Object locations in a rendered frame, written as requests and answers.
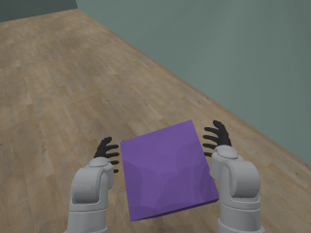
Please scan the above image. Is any left robot forearm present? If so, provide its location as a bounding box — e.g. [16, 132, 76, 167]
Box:
[63, 156, 115, 233]

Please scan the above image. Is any carton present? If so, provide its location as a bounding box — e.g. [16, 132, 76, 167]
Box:
[120, 119, 220, 221]

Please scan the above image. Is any right robot forearm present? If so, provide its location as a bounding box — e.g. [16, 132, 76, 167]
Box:
[209, 145, 265, 233]

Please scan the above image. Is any left robot hand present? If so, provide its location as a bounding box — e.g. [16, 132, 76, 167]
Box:
[93, 137, 120, 174]

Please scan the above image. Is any right robot hand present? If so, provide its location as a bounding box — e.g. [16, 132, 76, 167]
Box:
[202, 120, 232, 157]

